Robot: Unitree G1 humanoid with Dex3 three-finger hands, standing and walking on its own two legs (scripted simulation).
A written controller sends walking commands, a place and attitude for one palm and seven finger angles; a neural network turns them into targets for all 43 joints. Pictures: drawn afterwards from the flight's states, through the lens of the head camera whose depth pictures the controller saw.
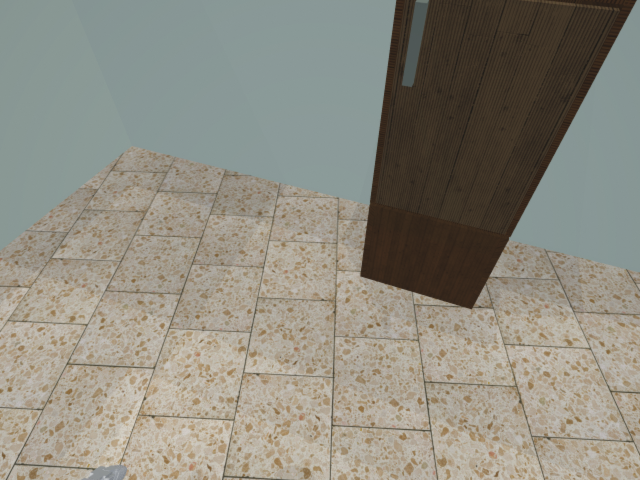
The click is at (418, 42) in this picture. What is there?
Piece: cupboard door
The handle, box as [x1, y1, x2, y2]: [402, 0, 428, 86]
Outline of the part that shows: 428,0 416,0 402,85 411,86 413,82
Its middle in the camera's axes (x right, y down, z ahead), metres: +0.21 -0.43 +0.84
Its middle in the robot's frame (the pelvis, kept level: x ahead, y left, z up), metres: +0.94 -0.16 +0.16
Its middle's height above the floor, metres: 0.93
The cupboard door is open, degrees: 0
